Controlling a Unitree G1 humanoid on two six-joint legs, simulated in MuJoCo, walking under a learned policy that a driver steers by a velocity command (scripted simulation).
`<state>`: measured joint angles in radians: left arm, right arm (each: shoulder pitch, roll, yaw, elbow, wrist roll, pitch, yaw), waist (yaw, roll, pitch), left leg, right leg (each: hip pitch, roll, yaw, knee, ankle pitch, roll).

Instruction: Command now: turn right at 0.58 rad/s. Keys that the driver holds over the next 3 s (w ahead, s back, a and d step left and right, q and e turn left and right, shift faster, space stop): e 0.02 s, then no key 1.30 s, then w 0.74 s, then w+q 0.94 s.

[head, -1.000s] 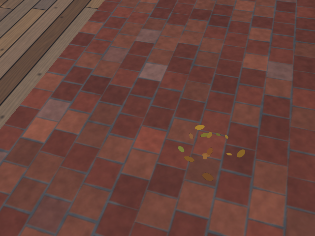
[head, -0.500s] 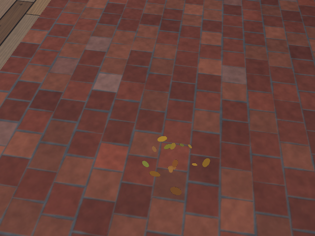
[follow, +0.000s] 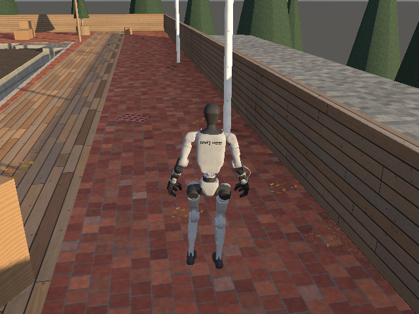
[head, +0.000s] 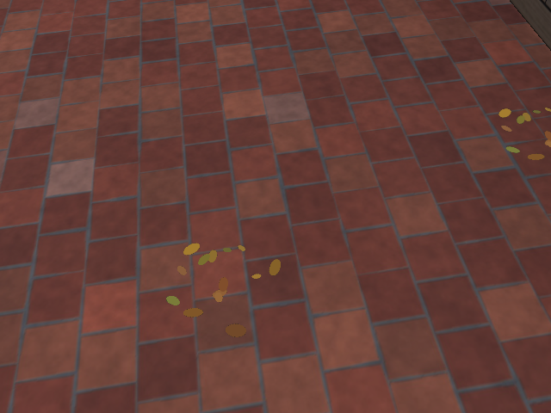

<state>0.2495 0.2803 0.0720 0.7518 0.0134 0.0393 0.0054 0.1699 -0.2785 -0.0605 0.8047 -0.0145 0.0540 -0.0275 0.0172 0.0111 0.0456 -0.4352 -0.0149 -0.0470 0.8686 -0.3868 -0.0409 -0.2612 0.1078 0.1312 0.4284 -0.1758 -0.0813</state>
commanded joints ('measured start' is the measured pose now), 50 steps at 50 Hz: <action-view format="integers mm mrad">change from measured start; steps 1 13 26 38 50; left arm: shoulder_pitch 42 28 -42 -32 5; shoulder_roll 175 116 143 63 29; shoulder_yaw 48 28 -11 -49 -66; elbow -46 7 123 256 336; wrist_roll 6 6 4 -3 -5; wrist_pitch -3 10 -16 -39 -45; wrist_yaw -1 3 30 33 35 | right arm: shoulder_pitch -40 -70 72 60 98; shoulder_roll -75 -84 -59 -50 -25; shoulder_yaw -9 15 22 26 42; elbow -89 -104 4 179 279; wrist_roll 7 -4 14 3 3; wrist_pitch -20 -56 -61 -46 -47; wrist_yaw -6 -3 11 5 -3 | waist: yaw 25 33 -68 -29 -28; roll -129 103 -77 -33 -14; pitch -85 -16 -68 15 12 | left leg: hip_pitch -57 194 221 306 299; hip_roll -18 236 77 78 86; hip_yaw -8 -216 -74 -65 -65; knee -69 -618 -513 -543 -539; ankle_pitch -31 384 340 276 279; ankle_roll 11 238 99 77 73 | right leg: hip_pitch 153 -120 212 83 80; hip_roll -272 6 -222 -184 -175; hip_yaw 326 37 73 47 33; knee -77 549 -86 -151 -149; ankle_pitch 252 -265 223 10 20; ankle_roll -167 84 23 23 18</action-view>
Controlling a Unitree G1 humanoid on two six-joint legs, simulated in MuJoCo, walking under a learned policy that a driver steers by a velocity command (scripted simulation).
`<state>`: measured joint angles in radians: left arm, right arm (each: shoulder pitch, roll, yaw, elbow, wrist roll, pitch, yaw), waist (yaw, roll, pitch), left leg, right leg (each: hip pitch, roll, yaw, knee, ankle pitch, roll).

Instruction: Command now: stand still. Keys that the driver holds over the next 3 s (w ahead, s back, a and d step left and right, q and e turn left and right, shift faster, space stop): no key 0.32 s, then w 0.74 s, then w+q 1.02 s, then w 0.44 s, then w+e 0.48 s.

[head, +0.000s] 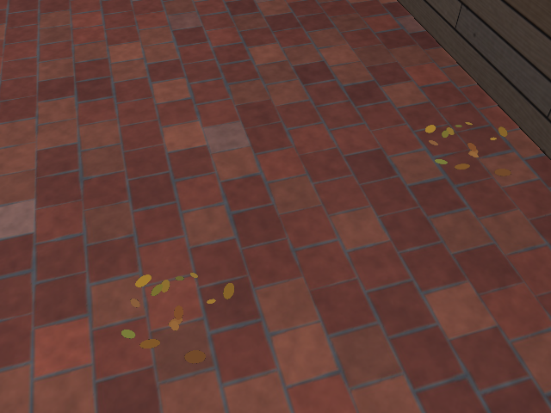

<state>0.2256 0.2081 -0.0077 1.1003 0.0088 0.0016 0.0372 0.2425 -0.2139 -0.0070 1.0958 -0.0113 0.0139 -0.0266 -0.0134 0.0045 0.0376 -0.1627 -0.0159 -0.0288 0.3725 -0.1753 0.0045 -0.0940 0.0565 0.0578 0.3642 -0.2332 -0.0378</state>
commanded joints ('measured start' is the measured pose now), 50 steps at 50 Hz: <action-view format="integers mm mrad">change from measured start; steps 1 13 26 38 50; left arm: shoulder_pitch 33 83 202 34 -201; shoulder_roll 98 64 134 47 56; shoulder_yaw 13 4 65 58 46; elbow -8 31 25 -81 -214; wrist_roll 0 0 19 31 5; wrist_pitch -8 -10 -19 -63 -50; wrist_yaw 4 8 -3 -69 -50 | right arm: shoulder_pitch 28 57 -34 252 317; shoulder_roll -87 -56 -32 -45 -81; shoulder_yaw -10 -1 -13 -30 -14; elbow -7 37 -75 -14 21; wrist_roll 0 1 -25 -6 -7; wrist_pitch -7 -8 -54 -113 -127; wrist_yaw -5 -12 26 18 -3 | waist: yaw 3 5 47 11 34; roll -8 -6 -123 58 114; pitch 20 25 157 80 50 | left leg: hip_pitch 26 16 -344 191 215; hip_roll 87 90 41 222 203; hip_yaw -83 -81 53 -187 10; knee -42 -30 354 -236 -77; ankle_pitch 69 84 -283 96 952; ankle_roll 27 29 71 154 125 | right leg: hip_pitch -87 -87 -73 -600 -322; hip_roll -123 -118 -322 -118 12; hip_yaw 105 93 396 -75 -221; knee -84 -67 -219 712 239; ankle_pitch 81 116 -451 17 119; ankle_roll -26 -25 -221 -30 -86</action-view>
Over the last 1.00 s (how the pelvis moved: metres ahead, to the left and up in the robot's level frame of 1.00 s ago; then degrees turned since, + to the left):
-0.02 0.01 0.00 -6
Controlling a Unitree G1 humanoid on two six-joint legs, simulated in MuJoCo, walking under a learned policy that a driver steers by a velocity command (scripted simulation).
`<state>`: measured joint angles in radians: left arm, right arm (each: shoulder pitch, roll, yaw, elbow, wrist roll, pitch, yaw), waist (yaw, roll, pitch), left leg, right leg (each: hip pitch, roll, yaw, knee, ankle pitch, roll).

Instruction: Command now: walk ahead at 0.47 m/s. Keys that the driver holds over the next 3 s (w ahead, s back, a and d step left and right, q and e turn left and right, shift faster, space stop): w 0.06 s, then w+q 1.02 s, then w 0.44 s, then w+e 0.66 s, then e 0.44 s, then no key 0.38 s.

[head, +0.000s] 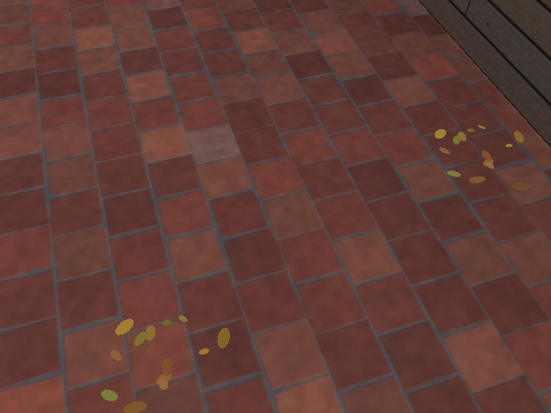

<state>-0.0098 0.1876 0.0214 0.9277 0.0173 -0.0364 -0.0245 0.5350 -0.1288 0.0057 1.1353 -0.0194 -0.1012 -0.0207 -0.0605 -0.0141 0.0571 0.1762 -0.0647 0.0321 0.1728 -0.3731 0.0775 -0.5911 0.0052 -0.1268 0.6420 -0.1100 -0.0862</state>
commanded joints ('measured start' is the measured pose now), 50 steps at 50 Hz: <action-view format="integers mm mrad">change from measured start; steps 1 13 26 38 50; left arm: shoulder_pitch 144 340 507 312 -120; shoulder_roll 101 77 134 103 117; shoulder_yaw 30 33 29 40 15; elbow -9 90 120 -86 -282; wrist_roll -5 -3 0 32 14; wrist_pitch -18 -90 -69 -27 -13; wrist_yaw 18 34 78 21 0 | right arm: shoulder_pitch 8 -150 -478 -251 -23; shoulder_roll -178 -80 -103 -210 -264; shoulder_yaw -31 -55 -52 -99 -106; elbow -22 -143 -295 -227 -231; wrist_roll -1 -15 -11 22 6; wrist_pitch -11 74 69 33 43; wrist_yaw -11 40 57 16 9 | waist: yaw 130 16 60 97 -47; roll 134 -9 -80 -29 91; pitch -28 40 6 -36 -7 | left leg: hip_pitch -103 -729 -695 -312 -121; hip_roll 255 166 26 211 168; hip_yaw -46 -74 158 -303 -349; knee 247 1012 462 48 115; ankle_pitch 1223 170 264 582 700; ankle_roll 48 10 69 235 147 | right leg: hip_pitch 274 382 720 13 -129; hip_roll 82 -232 -241 -117 -38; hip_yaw -22 182 -106 150 111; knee -56 -526 -305 522 41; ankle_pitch -23 56 901 -192 76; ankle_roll -58 -94 1 106 114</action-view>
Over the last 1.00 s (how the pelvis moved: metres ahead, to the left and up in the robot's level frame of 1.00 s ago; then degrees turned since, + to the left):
0.24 0.05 -0.02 1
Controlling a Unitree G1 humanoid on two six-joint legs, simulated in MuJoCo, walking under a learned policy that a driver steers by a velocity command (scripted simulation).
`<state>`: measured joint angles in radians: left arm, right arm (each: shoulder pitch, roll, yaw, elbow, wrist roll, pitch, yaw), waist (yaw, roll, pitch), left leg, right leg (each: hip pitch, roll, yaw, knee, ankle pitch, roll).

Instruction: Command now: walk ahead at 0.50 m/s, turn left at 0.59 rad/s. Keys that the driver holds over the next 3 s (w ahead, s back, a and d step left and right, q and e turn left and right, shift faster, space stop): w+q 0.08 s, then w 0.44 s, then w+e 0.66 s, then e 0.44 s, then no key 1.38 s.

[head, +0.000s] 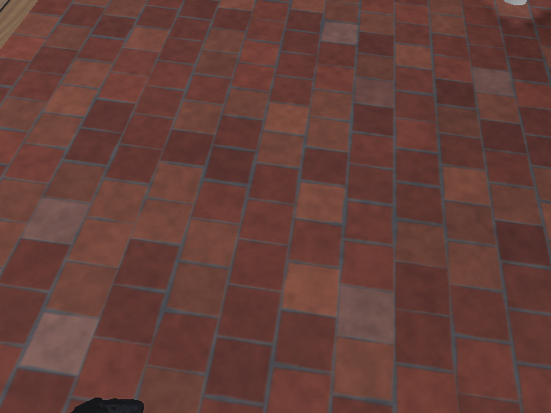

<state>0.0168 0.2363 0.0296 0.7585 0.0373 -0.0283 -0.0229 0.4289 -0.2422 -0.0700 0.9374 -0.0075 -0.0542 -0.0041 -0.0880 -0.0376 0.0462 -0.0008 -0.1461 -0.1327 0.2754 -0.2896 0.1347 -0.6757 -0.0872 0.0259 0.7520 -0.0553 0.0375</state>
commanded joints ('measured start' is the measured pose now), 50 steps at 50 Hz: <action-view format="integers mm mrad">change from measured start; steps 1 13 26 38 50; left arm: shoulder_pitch -158 235 441 393 50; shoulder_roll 75 90 146 77 23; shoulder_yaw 5 27 40 40 22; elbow -126 12 125 102 -31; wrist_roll -8 -7 -26 -14 -2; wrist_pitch -26 -61 -74 -10 20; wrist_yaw -2 20 7 2 -46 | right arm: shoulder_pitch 82 -40 -430 -175 -43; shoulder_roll -158 -89 -45 -62 -101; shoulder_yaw -32 -2 48 21 4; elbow -37 -114 -242 -144 -61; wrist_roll -9 -32 -24 -19 -12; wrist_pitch -4 7 5 -38 -59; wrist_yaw -11 27 52 2 -10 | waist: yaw -18 72 138 86 58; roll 120 -38 -53 147 111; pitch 5 -40 7 -30 50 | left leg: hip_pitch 70 -523 -515 -97 -45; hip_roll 261 150 190 419 395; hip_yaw -200 17 194 -35 299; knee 27 887 352 -106 -133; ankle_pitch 632 -35 208 134 428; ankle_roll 87 -64 -103 7 5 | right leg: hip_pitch -23 522 585 96 12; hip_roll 63 -149 -114 -2 3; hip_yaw -37 269 31 19 -91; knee -105 -540 -587 366 19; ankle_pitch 15 -60 199 -255 57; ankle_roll -20 -223 -212 -106 -88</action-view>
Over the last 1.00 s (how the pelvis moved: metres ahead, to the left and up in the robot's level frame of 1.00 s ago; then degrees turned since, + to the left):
0.56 0.08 0.01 28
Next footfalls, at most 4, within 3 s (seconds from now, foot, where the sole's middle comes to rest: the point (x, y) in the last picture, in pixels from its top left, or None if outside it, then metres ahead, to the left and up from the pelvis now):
0.12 right None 0.26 -0.12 -0.78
0.64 left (202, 408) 0.47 0.12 -0.78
1.18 right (278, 297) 0.74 -0.08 -0.78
1.74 left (236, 239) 0.94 0.03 -0.78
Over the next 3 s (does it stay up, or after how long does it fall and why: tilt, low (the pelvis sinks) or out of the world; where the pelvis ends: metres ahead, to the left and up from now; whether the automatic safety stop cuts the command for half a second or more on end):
stays up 0.82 -0.03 0.00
